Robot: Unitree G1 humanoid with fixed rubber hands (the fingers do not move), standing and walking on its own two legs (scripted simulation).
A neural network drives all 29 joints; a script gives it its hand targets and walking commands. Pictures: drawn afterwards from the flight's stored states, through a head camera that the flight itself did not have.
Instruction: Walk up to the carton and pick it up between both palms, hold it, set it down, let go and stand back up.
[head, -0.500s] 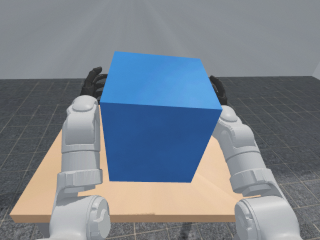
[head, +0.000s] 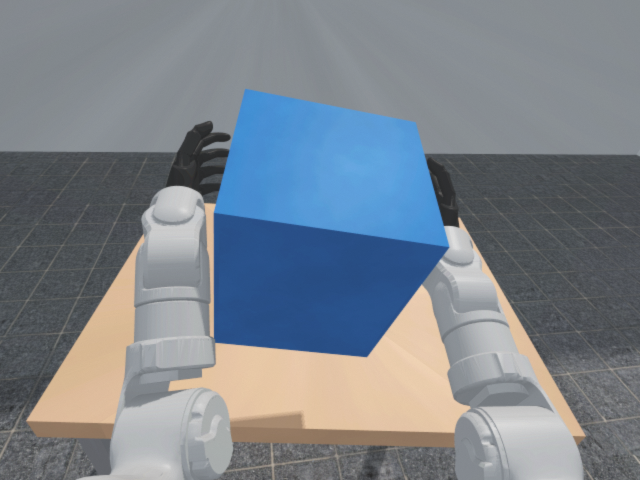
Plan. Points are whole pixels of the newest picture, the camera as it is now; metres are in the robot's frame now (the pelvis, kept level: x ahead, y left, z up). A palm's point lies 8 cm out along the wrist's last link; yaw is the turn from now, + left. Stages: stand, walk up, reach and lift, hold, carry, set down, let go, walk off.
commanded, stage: set down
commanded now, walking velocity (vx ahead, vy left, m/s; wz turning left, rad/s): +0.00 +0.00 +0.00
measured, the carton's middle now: (311, 235) +0.38 +0.01 +0.19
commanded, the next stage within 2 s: none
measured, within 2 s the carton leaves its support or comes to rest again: neither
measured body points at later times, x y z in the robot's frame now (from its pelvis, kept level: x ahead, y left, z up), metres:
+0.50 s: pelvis +0.01 +0.00 +0.00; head -0.02 +0.03 +0.45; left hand +0.40 +0.15 +0.19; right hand +0.39 -0.15 +0.17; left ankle +0.00 +0.12 -0.75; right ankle +0.02 -0.12 -0.75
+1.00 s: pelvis +0.01 -0.01 +0.00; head -0.01 +0.02 +0.45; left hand +0.40 +0.15 +0.16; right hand +0.40 -0.15 +0.14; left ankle +0.00 +0.12 -0.75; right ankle +0.02 -0.12 -0.75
